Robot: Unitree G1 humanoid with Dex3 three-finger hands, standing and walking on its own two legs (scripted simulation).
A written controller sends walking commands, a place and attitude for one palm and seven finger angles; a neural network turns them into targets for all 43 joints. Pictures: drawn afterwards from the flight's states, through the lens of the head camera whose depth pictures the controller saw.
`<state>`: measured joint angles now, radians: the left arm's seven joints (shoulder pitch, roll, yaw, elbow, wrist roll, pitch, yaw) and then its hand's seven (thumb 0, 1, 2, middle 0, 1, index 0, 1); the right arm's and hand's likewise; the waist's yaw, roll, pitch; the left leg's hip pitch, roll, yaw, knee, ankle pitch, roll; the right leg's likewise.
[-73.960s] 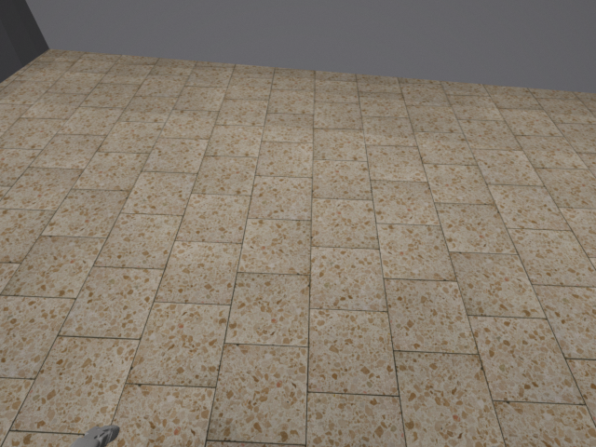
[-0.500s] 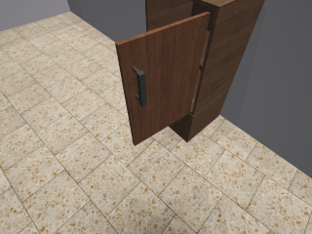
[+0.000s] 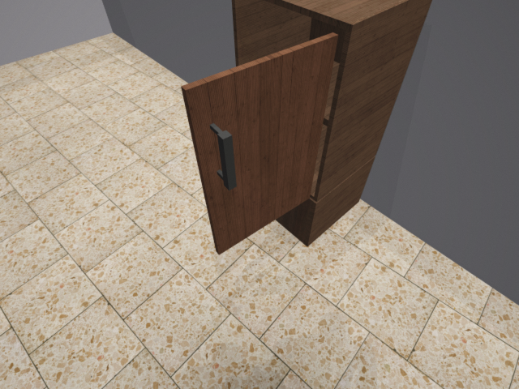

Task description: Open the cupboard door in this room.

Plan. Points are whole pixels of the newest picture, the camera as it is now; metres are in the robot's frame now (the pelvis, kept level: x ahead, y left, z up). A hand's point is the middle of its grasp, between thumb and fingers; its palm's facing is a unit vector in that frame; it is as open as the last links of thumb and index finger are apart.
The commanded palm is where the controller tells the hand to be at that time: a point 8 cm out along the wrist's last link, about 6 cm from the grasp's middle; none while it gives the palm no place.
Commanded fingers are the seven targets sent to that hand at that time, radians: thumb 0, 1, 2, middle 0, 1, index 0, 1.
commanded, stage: look to check the result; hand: left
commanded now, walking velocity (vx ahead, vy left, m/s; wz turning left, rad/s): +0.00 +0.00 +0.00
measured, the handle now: (222, 157) +0.58 +0.11 +0.00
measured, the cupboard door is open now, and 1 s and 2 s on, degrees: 85 85 85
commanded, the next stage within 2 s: stand and wait in 0.56 s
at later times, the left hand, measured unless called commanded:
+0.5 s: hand out of the picture +0.01 +0.17 -0.17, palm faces +0.03 -0.97 -0.22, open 7.4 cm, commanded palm none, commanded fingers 0.00 0.90 0.90 -0.20 -0.30 -0.20 -0.30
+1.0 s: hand out of the picture +0.05 +0.19 -0.17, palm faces +0.01 -0.96 -0.27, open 7.4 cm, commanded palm none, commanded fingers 0.00 0.90 0.90 -0.20 -0.30 -0.20 -0.30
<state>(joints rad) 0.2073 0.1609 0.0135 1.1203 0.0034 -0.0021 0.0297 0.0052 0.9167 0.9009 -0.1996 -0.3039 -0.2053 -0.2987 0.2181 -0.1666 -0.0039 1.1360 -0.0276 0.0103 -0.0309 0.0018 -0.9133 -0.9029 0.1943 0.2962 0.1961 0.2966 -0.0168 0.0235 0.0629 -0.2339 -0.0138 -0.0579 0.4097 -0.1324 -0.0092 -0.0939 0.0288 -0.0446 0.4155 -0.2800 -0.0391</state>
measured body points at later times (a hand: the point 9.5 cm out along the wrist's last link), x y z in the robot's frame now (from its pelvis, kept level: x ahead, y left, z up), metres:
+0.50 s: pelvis +0.01 -0.01 +0.00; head +0.03 -0.02 +0.45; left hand +0.01 +0.22 -0.16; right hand +0.03 -0.24 -0.16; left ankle +0.06 +0.12 -0.74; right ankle -0.03 -0.09 -0.74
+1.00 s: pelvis +0.02 -0.01 +0.00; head +0.03 -0.02 +0.45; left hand +0.05 +0.24 -0.15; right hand +0.04 -0.26 -0.16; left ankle +0.06 +0.12 -0.74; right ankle -0.03 -0.09 -0.74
